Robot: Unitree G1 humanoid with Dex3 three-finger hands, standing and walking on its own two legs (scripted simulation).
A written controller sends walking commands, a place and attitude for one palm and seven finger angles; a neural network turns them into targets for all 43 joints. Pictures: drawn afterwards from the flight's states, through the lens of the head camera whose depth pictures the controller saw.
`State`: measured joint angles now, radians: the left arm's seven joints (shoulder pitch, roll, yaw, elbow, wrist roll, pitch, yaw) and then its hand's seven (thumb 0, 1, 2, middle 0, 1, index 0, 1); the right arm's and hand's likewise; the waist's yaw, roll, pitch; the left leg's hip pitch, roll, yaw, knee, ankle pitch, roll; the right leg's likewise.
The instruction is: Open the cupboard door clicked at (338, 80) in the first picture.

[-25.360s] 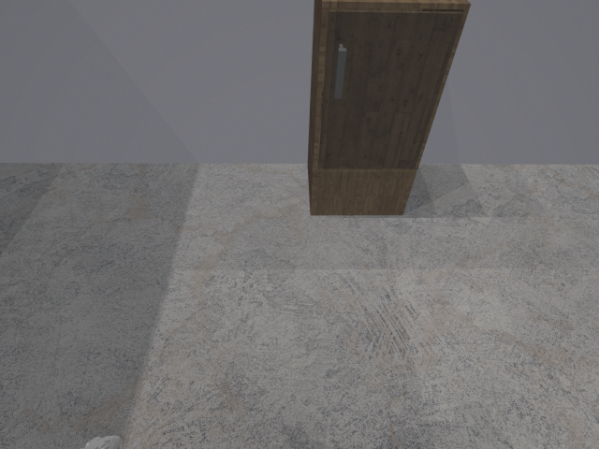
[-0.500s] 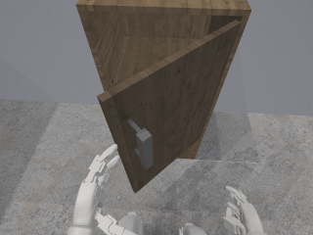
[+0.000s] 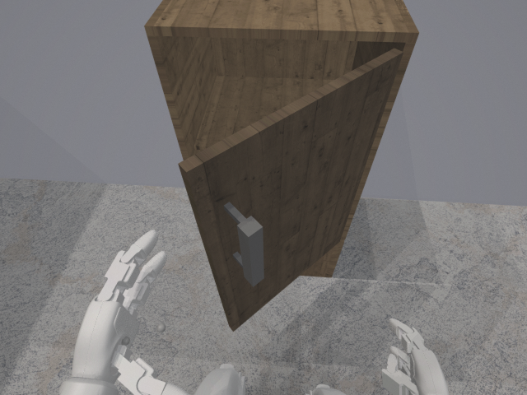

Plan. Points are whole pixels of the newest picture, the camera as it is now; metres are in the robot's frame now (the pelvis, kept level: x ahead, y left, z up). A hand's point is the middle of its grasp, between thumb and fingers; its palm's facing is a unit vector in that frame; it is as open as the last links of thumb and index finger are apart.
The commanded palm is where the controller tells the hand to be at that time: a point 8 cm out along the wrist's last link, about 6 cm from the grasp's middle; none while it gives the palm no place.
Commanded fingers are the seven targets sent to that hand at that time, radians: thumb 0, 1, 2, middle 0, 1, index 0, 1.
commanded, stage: draw the hand back to the body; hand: left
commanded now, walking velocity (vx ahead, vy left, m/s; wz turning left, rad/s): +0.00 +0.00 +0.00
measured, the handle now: (243, 245) +0.33 +0.06 +0.05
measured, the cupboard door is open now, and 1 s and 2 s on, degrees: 45 45 45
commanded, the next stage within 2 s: step back with the hand held close in 1.36 s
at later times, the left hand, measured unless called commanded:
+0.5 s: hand (74, 310) +0.19 +0.21 +0.15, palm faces +0.18 -0.94 -0.30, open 14.8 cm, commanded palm +0.16 +0.26 +0.18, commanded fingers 0.00 0.09 0.56 -0.17 -0.30 -0.17 -0.30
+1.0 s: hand out of the picture +0.23 +0.28 +0.25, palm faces +0.43 -0.81 -0.40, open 8.9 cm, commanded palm +0.18 +0.32 +0.27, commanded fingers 0.00 0.90 0.90 -0.20 -0.30 -0.20 -0.30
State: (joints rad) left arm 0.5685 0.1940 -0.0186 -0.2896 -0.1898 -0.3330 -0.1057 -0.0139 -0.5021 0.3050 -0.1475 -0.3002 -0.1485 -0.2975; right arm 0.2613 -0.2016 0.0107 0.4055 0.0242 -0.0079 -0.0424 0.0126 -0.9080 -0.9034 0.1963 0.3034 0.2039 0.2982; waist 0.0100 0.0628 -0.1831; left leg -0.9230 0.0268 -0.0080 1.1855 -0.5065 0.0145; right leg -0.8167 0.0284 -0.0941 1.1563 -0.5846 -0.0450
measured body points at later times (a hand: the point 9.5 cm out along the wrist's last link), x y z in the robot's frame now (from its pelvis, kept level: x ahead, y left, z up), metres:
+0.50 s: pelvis +0.02 +0.02 +0.06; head +0.01 +0.01 +0.51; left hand +0.18 +0.26 +0.17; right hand +0.20 -0.20 -0.01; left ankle +0.04 +0.11 -0.65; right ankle -0.01 -0.09 -0.65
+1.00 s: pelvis +0.04 +0.02 +0.09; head +0.01 +0.01 +0.54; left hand +0.20 +0.32 +0.28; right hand +0.22 -0.20 +0.02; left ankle +0.04 +0.11 -0.65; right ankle -0.01 -0.09 -0.65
